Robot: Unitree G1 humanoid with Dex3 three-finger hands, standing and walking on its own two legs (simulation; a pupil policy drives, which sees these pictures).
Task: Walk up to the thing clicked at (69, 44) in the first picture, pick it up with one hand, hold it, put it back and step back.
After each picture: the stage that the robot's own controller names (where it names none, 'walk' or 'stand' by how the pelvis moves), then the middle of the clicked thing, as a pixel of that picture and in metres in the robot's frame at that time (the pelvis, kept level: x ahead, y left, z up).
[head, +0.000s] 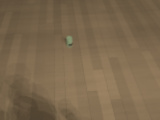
stand; (69, 41) +1.31 +0.15 -0.72
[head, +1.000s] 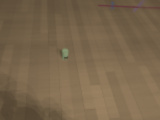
walk; (65, 54) +1.18 +0.13 -0.72
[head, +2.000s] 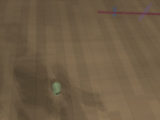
walk; (56, 89) +0.67 +0.15 -0.71
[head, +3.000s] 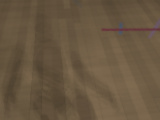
rise first; out of the picture +0.36 +0.21 -0.71
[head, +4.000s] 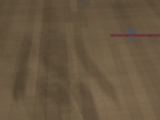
stand; out of the picture +0.23 +0.19 -0.71
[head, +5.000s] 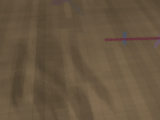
stand; out of the picture +0.22 +0.18 -0.72
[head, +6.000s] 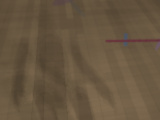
stand; out of the picture +0.22 +0.19 -0.73
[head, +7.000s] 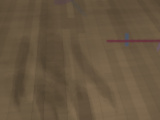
stand; out of the picture +0.21 +0.19 -0.73
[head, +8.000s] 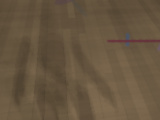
stand; out of the picture +0.21 +0.19 -0.73
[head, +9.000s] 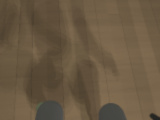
go down; (43, 108) +0.26 +0.19 -0.50
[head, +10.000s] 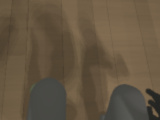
go down; (39, 91) +0.30 +0.20 -0.32
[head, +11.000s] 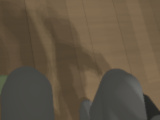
close in; (5, 86) +0.29 +0.23 -0.24
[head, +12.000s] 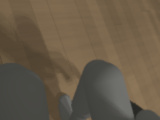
close; out of the picture +0.31 +0.22 -0.21
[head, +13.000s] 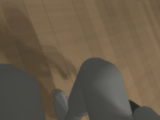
close; out of the picture +0.37 +0.21 -0.24
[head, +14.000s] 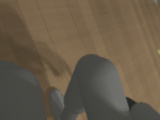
lift; out of the picture +0.37 +0.17 -0.24
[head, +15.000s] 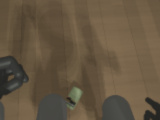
lift; (73, 98) +0.33 +0.05 -0.48
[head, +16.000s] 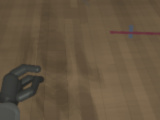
hold; out of the picture +0.23 -0.02 -0.70
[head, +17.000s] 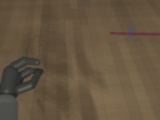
hold; out of the picture +0.20 -0.08 -0.70
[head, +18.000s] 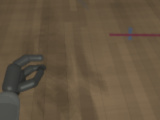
hold; out of the picture +0.19 -0.09 -0.71
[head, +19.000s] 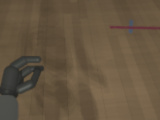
stand; out of the picture +0.21 -0.07 -0.69
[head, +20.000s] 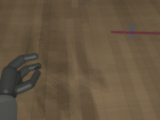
stand; out of the picture +0.21 -0.06 -0.70
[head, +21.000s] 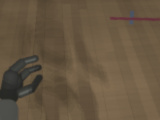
stand; out of the picture +0.23 -0.05 -0.67
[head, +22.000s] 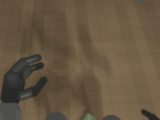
stand; out of the picture +0.25 -0.04 -0.57
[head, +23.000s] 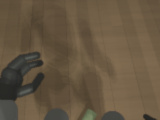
close; out of the picture +0.25 -0.04 -0.56
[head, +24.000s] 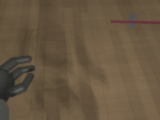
stand; out of the picture +0.24 -0.04 -0.68
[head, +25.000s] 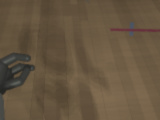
stand; out of the picture +0.21 -0.03 -0.70
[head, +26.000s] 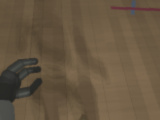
stand; out of the picture +0.25 -0.03 -0.64
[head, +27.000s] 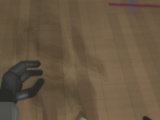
stand; out of the picture +0.26 -0.03 -0.62
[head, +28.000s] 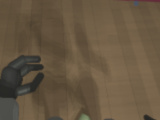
close; out of the picture +0.26 -0.02 -0.60
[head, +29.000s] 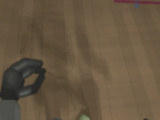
close; out of the picture +0.26 -0.01 -0.61
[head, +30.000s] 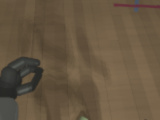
close; out of the picture +0.26 -0.01 -0.62
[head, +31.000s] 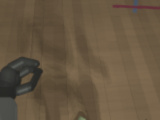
close; out of the picture +0.26 +0.00 -0.63
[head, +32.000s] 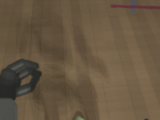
close; out of the picture +0.26 +0.01 -0.63
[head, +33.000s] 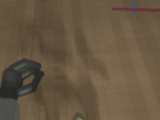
close; out of the picture +0.27 +0.01 -0.64
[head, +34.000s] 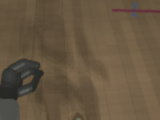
close; out of the picture +0.27 +0.02 -0.64
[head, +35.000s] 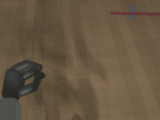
hold; out of the picture +0.27 +0.03 -0.65
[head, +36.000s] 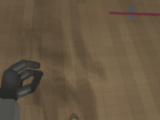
hold; out of the picture +0.28 +0.04 -0.64
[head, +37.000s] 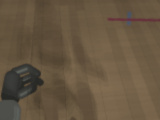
crouch; out of the picture +0.29 +0.04 -0.66
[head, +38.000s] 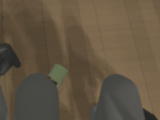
lower; (55, 78) +0.35 +0.08 -0.30
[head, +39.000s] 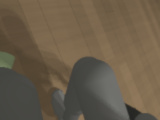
lower; (0, 70) +0.37 +0.12 -0.25
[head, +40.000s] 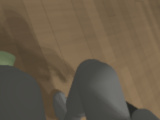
lower; (0, 70) +0.36 +0.14 -0.24
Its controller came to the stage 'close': yes
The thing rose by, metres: 0.01
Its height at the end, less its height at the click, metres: -0.02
